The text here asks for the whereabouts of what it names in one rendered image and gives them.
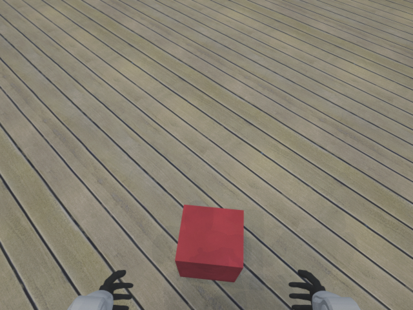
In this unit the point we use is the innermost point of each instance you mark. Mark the robot left forearm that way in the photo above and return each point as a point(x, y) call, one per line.
point(98, 300)

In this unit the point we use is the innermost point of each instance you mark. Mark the robot right forearm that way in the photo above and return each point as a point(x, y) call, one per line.
point(324, 300)

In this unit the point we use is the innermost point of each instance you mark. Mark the robot right hand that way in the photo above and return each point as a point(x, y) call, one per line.
point(314, 287)

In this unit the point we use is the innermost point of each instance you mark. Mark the carton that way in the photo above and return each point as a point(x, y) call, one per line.
point(210, 244)

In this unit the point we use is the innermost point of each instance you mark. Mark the robot left hand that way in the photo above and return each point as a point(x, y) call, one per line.
point(110, 286)

